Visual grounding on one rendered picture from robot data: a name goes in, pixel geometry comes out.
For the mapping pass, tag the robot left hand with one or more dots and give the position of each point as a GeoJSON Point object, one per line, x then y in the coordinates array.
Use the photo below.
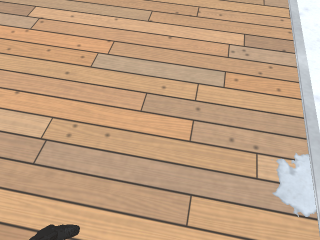
{"type": "Point", "coordinates": [60, 232]}

